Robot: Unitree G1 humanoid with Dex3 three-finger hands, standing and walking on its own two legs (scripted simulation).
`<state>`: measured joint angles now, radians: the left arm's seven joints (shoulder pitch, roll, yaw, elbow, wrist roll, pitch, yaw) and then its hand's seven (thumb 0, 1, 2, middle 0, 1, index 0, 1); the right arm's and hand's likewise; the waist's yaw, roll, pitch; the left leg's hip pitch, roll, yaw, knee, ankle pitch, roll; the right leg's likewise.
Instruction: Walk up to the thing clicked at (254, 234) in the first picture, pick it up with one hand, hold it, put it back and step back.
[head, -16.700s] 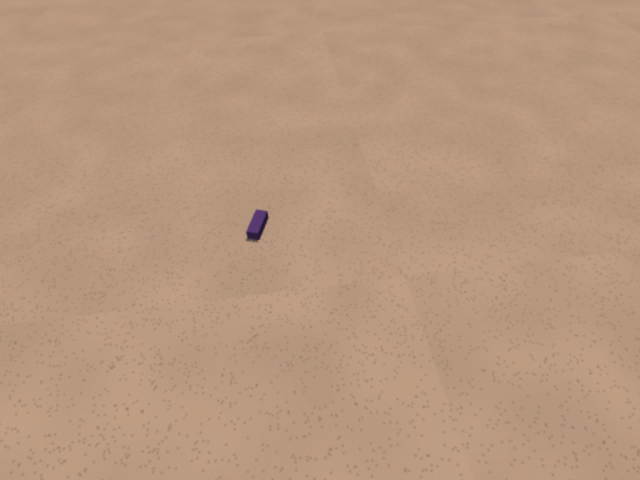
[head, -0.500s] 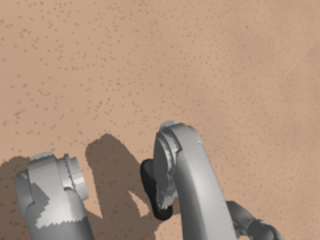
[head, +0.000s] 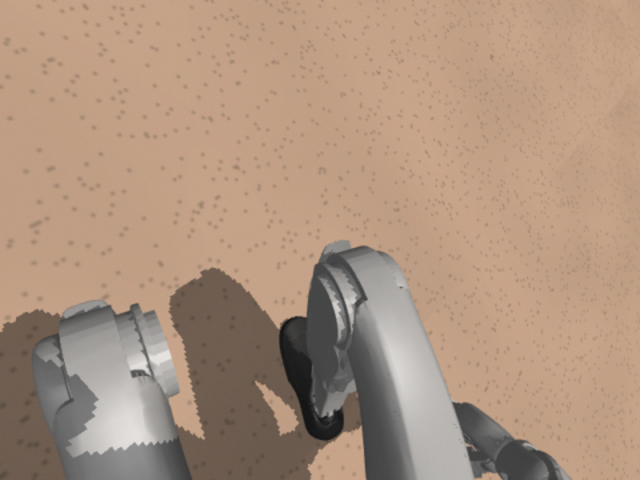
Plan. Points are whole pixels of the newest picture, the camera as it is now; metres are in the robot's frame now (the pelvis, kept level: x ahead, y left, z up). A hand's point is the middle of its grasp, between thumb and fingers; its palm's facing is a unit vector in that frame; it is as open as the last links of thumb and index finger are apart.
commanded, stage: close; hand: left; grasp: from above
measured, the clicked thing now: out of the picture +0.41 +0.38 -0.26
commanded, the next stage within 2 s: settle in 1.44 s
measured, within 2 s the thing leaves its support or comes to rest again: leaves its support in 1.82 s
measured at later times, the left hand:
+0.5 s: hand out of the picture +0.40 +0.37 -0.23, palm faces -0.43 -0.15 -0.89, open 11.3 cm
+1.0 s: hand out of the picture +0.39 +0.38 -0.23, palm faces -0.44 -0.16 -0.88, open 8.7 cm
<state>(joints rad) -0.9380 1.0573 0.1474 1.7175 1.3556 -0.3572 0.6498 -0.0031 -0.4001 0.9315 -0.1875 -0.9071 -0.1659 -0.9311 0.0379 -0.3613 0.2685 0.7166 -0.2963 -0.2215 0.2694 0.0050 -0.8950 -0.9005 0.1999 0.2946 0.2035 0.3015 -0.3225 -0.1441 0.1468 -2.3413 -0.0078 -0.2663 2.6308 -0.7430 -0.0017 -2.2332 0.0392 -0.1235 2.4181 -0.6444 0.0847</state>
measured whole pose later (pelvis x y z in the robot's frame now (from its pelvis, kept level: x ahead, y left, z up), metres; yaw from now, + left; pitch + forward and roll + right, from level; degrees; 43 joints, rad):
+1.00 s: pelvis +0.00 +0.00 +0.00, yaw +0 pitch +25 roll -15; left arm -0.92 1.08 0.18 1.70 1.35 -0.38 0.61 0.00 0.27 0.41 -0.64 -0.57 -0.69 -0.52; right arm 0.04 -0.36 0.27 0.70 -0.29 -0.21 0.26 0.00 -0.89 -0.90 0.20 0.29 0.20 0.30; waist -0.32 -0.14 0.16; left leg -2.34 -0.01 -0.27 2.63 -0.74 0.00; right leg -2.23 0.04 -0.12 2.41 -0.64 0.09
